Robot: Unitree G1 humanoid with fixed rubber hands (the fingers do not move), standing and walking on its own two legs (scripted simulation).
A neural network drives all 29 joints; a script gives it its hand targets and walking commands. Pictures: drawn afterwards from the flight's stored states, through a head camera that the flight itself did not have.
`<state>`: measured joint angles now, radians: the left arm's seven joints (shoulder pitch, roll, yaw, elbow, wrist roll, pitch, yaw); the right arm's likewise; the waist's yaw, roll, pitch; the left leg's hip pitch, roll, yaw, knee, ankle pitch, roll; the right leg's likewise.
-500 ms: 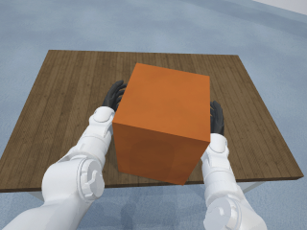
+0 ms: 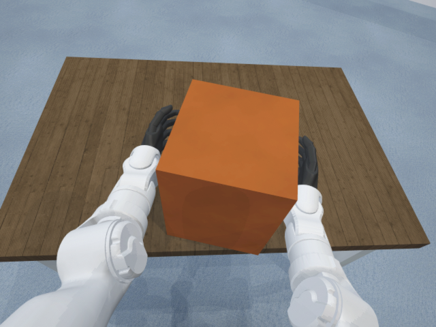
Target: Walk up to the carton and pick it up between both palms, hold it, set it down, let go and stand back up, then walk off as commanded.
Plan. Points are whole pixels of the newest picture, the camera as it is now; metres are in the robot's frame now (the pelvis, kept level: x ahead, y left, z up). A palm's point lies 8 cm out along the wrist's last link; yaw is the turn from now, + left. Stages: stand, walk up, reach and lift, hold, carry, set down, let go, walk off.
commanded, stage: set down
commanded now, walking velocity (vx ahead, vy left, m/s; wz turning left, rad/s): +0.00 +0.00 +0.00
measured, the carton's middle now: (227, 173) +0.42 -0.04 +0.01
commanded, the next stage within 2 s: none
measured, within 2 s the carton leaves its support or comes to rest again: neither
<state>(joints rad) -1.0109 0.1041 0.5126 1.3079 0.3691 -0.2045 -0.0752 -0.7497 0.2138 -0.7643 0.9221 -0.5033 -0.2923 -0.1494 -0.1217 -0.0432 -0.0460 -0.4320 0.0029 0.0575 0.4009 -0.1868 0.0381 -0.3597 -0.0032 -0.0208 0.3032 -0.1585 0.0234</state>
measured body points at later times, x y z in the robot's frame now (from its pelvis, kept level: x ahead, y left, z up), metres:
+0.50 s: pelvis +0.00 +0.00 +0.00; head +0.09 +0.04 +0.44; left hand +0.47 +0.10 +0.05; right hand +0.39 -0.18 +0.04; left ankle -0.01 +0.09 -0.74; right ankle -0.02 -0.14 -0.74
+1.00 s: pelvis +0.00 +0.01 -0.02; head +0.10 +0.04 +0.42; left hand +0.50 +0.12 +0.03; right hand +0.39 -0.19 +0.00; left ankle +0.00 +0.09 -0.74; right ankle -0.02 -0.14 -0.74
